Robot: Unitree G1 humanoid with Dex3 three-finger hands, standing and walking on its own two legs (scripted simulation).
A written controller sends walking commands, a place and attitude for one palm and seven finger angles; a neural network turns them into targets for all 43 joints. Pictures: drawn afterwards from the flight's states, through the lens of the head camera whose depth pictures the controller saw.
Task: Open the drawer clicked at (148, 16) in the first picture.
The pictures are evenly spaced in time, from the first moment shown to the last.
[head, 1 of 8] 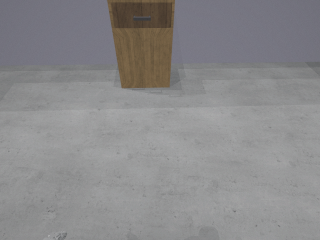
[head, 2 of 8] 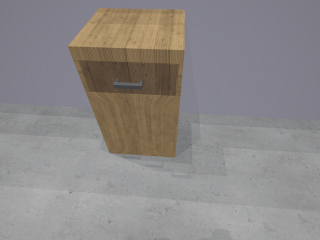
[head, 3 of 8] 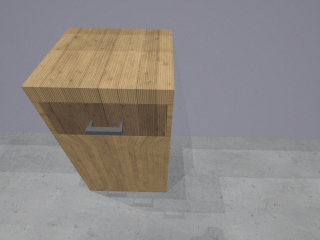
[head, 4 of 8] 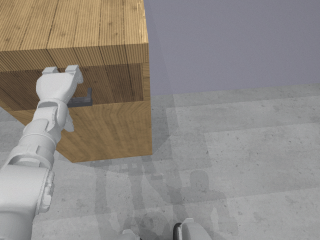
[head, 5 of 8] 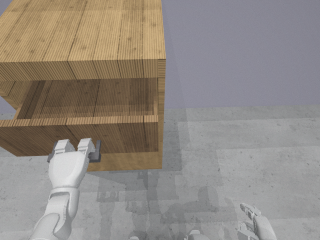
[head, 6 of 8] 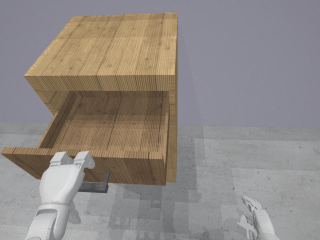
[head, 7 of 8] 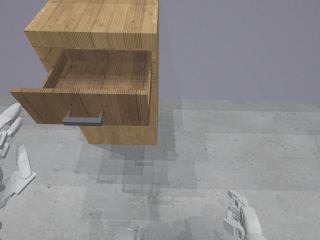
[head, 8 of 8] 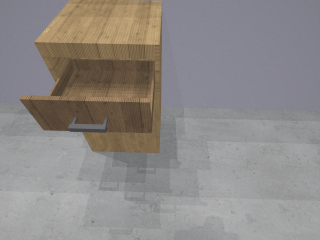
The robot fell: no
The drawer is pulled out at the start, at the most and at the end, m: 0.00 0.25 0.25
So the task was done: yes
